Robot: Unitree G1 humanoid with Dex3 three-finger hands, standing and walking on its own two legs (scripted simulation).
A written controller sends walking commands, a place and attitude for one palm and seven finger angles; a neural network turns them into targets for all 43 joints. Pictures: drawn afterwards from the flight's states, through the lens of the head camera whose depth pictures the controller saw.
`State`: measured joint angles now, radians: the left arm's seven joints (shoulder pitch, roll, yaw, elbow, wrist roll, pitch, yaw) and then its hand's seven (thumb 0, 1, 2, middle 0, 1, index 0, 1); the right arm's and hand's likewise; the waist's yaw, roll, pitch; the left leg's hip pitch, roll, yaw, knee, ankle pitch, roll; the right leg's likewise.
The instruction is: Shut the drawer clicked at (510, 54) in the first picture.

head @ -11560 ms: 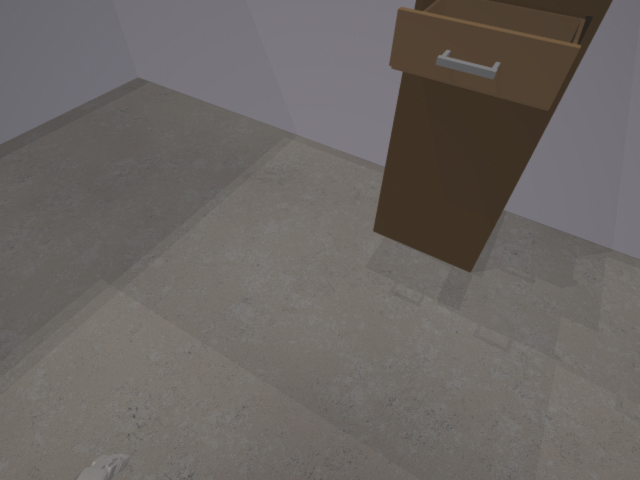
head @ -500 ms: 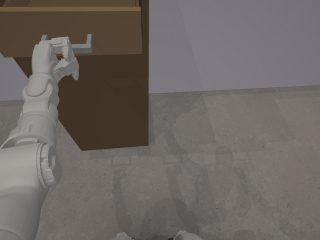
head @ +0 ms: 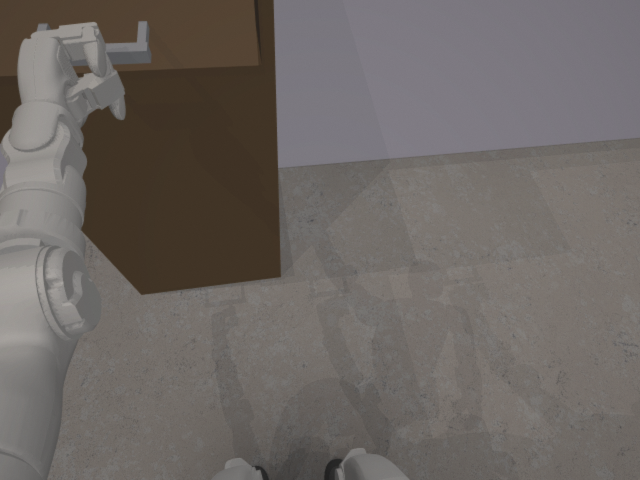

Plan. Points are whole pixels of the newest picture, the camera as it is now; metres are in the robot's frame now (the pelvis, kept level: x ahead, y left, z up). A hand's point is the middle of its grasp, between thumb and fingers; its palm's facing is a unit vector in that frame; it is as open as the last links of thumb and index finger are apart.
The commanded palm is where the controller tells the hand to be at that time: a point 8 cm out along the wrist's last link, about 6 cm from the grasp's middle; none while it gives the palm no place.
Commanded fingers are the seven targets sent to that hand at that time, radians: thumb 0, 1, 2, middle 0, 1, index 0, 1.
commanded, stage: push the drawer shut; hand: left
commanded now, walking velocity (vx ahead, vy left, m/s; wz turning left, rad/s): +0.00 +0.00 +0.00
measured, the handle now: (92, 43) +0.63 +0.20 +0.14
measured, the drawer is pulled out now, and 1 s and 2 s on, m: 0.01 0.00 0.00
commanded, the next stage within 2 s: pull the fist back off the drawer in 0.34 s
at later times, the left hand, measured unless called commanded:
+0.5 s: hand (109, 72) +0.56 +0.17 +0.14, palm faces +0.04 -1.00 -0.02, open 3.3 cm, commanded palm +0.58 +0.20 +0.13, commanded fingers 0.00 0.90 0.90 -1.40 -1.60 -1.40 -1.60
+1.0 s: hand (116, 78) +0.56 +0.17 +0.14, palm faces +0.03 -1.00 +0.00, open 3.2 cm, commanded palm +0.52 +0.20 +0.13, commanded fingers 0.00 0.90 0.90 -1.40 -1.60 -1.40 -1.60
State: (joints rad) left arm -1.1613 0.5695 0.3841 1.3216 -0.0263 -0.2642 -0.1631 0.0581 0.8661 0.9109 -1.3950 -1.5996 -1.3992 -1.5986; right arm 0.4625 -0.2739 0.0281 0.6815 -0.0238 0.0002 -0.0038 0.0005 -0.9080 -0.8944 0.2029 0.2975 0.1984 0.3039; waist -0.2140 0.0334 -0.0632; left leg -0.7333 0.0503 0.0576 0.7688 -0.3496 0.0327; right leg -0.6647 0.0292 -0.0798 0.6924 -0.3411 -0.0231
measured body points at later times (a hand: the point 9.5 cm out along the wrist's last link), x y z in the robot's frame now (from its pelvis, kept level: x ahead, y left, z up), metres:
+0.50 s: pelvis -0.02 +0.00 -0.01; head +0.12 +0.02 +0.42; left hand +0.55 +0.23 +0.15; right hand -0.10 -0.26 -0.10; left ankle +0.00 +0.10 -0.71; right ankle -0.01 -0.11 -0.71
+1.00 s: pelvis -0.01 +0.01 -0.01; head +0.12 +0.02 +0.42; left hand +0.55 +0.22 +0.14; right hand -0.09 -0.25 -0.10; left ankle +0.00 +0.10 -0.71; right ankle -0.01 -0.11 -0.71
